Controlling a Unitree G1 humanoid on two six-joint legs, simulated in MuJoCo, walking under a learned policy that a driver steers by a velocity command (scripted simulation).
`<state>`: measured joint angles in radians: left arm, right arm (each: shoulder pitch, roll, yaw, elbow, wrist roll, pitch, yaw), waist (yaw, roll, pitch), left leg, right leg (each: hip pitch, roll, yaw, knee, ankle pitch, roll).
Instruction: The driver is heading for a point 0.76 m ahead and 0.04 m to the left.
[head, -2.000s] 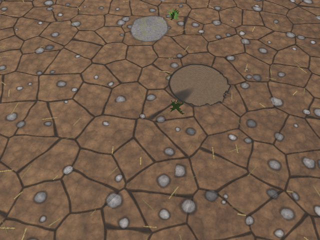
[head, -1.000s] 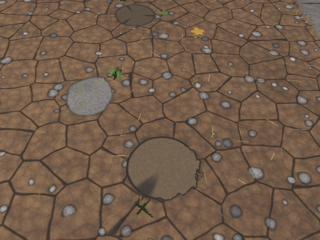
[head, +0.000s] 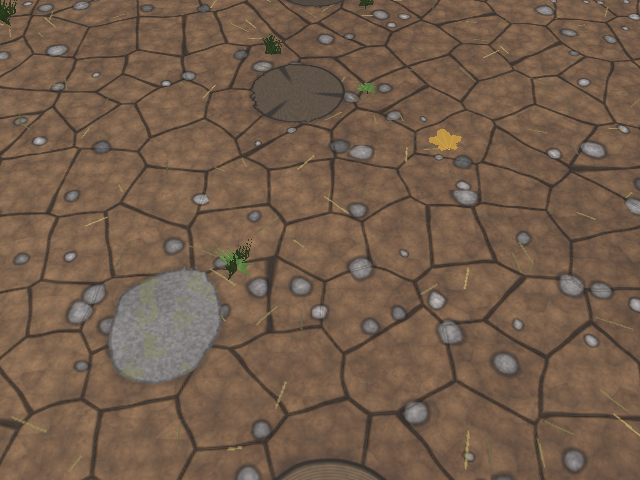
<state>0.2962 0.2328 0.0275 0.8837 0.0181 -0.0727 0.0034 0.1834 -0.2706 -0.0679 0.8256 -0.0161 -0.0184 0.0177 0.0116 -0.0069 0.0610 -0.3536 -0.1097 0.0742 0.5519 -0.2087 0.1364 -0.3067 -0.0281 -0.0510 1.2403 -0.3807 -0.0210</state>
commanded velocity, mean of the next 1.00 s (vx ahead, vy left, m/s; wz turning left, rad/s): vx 0.43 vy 0.00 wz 0.30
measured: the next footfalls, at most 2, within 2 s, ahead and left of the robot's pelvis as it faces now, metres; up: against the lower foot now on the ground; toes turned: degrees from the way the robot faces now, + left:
right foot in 0.40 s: +0.42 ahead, -0.10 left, +0.00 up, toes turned +16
left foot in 0.88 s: +0.57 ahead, +0.18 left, +0.00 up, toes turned +20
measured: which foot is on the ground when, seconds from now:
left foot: down 0.00-0.42, up 0.44-0.86, down 0.88-1.00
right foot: up 0.00-0.38, down 0.40-0.88, up 0.90-1.00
